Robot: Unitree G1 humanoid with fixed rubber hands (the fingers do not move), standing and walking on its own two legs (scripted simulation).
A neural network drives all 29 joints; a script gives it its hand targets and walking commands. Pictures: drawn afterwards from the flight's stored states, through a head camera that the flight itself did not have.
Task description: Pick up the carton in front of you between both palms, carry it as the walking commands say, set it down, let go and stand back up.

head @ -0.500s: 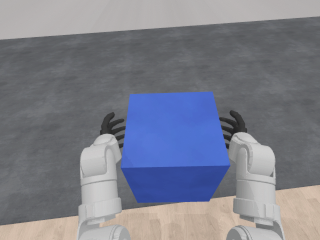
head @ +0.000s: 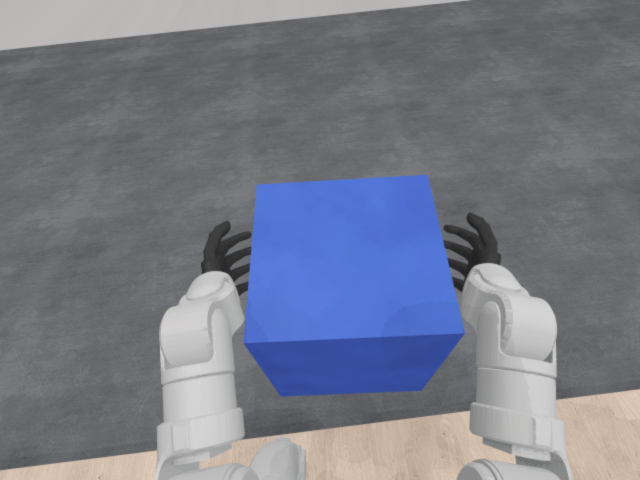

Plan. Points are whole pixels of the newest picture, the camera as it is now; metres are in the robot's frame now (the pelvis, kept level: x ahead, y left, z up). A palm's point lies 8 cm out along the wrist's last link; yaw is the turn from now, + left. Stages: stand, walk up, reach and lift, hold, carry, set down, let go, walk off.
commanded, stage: carry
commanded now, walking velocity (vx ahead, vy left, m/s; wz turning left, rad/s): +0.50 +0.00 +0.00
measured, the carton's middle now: (346, 297) +0.34 +0.01 +0.02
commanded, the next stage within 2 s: none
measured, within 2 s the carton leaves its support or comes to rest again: neither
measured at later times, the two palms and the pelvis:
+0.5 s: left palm (239, 145) +0.61 +0.20 +0.07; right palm (422, 142) +0.59 -0.11 +0.08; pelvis +0.28 +0.05 -0.01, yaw +0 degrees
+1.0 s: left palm (284, 118) +0.96 +0.18 -0.11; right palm (400, 112) +0.98 -0.13 -0.12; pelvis +0.65 +0.01 -0.16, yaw +0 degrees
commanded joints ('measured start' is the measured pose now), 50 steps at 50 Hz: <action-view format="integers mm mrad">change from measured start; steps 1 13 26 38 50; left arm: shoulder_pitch -588 -464 -492 -466 -565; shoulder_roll -709 -672 -661 -521 -780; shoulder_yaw -658 -577 -621 -497 -694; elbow -124 -62 -133 -54 -130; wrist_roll -189 -88 -122 -74 -232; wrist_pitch -28 4 -28 41 -103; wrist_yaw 7 28 31 63 -11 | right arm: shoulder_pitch -525 -451 -458 -502 -485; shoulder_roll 706 673 675 611 733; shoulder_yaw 604 618 663 620 608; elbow -67 -24 -97 -46 -87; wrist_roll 118 136 174 202 132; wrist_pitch -28 -1 -46 17 -109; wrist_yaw -9 7 17 -12 1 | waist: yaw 22 -112 -177 -21 -4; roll -100 257 21 58 -128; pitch -301 -447 -282 -173 -382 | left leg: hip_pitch -166 956 1009 602 -112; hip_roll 3 263 82 -45 18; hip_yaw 17 -638 -240 -49 -35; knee -120 -709 -564 -69 119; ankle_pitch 46 193 358 468 -17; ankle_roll -6 287 191 100 0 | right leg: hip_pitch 378 -531 -812 69 260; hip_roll -255 53 -82 -17 -260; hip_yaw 289 144 132 -63 331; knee -129 1002 470 -183 -73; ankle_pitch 461 -174 285 703 477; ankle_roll -148 32 23 -7 -199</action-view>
